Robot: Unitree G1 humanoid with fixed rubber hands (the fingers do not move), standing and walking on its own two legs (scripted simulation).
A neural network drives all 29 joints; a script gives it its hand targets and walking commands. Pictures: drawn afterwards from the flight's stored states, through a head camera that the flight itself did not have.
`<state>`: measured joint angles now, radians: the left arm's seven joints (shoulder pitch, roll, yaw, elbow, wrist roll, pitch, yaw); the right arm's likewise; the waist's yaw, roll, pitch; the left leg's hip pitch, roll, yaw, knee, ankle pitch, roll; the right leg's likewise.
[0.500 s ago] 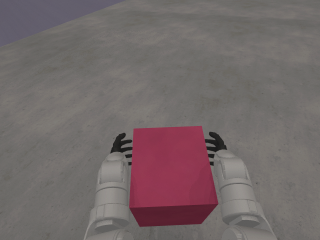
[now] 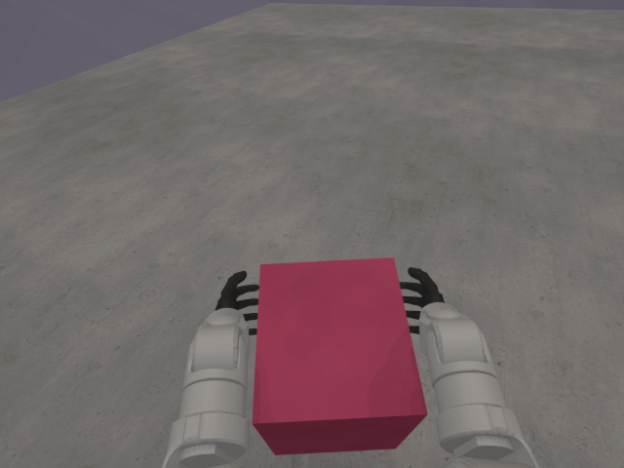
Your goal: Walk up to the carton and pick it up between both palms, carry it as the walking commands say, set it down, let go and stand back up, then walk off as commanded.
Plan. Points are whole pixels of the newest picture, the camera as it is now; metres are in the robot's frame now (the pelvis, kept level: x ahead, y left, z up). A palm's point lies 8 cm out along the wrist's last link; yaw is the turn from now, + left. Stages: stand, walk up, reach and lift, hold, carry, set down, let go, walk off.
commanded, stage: reach and lift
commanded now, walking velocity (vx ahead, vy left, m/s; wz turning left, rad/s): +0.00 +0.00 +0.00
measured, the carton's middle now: (331, 361) +0.29 +0.00 -0.04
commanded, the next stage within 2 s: hold in 0.44 s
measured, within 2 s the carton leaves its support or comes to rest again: neither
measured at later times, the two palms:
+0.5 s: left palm (224, 328) +0.29 +0.14 +0.06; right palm (431, 322) +0.28 -0.14 +0.06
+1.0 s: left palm (222, 326) +0.29 +0.15 +0.06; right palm (429, 324) +0.28 -0.13 +0.05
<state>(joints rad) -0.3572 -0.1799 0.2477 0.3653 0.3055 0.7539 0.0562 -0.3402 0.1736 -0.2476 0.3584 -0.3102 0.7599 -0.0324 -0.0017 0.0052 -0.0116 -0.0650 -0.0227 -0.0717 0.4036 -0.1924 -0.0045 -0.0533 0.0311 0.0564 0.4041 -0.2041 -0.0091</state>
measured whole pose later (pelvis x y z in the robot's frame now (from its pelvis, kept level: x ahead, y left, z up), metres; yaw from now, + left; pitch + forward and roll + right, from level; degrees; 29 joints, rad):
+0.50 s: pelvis -0.01 +0.00 +0.00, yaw +0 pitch -9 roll +0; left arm -0.37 -0.18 0.26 0.36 0.32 0.76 0.04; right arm -0.34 0.17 -0.25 0.36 -0.31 0.76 -0.04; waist 0.01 0.00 0.00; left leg -0.07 -0.02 -0.07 0.42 -0.19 0.00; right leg -0.05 0.03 0.06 0.42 -0.20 -0.01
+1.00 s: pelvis +0.00 +0.01 +0.00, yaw +0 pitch -9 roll +0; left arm -0.32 -0.17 0.20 0.31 0.30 0.77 0.04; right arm -0.28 0.16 -0.20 0.30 -0.29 0.78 -0.04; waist 0.01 0.00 0.00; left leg -0.06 -0.03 -0.07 0.41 -0.19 0.00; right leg -0.04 0.03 0.06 0.40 -0.20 0.00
